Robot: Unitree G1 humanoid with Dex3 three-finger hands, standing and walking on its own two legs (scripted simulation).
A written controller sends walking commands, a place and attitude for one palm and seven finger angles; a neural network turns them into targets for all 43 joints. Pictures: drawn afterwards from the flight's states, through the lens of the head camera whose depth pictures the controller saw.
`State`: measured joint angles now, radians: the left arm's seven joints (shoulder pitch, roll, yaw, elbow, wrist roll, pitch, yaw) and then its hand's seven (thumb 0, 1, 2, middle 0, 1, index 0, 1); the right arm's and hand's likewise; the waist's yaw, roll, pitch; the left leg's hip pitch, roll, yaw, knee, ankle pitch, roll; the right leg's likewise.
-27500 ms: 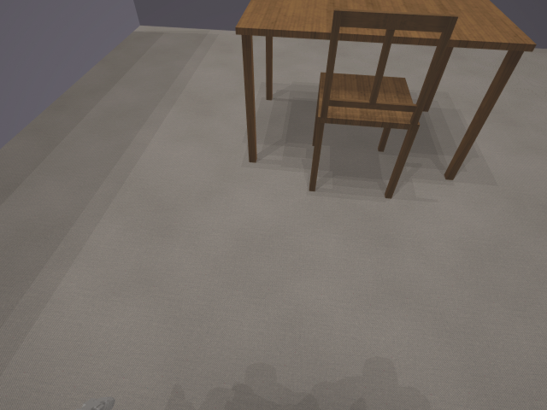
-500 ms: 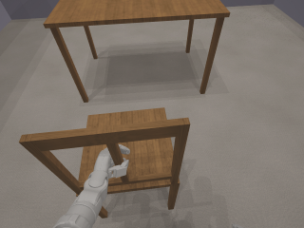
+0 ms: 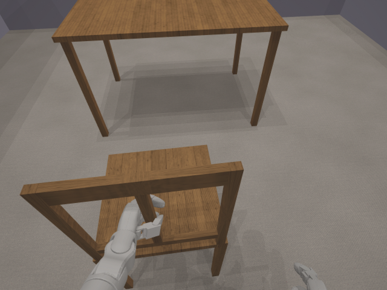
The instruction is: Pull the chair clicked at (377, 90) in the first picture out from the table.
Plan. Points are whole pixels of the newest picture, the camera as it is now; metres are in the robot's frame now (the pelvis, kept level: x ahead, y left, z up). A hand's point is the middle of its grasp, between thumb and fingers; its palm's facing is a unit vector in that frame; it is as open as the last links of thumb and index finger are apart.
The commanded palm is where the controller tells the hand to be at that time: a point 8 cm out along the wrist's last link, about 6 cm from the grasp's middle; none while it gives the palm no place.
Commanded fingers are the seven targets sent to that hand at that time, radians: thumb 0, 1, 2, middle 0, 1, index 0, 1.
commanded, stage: open the thumb and straighten the fingers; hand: left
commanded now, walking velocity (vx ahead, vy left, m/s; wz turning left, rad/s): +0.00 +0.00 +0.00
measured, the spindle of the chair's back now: (151, 219) +0.30 +0.12 -0.09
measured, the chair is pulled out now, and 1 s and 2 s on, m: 0.79 0.79 0.79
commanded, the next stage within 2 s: draw the fingers out of the gap in 0.84 s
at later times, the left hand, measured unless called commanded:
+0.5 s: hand (147, 219) +0.29 +0.12 -0.06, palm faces -0.07 -0.99 -0.15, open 12.3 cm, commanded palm +0.27 +0.16 -0.04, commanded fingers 0.00 -0.55 0.20 -0.22 -0.65 -0.22 -0.65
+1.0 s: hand (146, 219) +0.29 +0.12 -0.06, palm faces -0.07 -0.99 -0.14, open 17.4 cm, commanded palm +0.26 +0.18 -0.04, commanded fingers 0.00 -0.55 0.20 0.00 0.00 0.00 0.00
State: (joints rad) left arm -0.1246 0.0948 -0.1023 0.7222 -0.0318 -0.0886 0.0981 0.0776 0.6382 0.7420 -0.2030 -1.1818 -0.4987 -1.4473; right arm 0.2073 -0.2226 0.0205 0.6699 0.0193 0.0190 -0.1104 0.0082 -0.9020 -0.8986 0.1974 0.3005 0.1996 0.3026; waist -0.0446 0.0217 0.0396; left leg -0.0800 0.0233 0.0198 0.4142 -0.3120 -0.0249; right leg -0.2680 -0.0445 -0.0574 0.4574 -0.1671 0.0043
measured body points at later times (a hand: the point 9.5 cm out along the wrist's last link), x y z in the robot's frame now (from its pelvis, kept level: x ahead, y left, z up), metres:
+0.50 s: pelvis +0.00 +0.01 -0.02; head +0.03 +0.00 +0.43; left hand +0.29 +0.17 -0.04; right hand +0.12 -0.24 -0.12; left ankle -0.06 +0.13 -0.74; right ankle +0.05 -0.12 -0.74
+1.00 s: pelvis +0.01 +0.01 -0.03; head +0.05 +0.00 +0.42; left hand +0.29 +0.18 -0.05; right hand +0.16 -0.23 -0.13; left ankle -0.06 +0.13 -0.74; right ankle +0.05 -0.12 -0.74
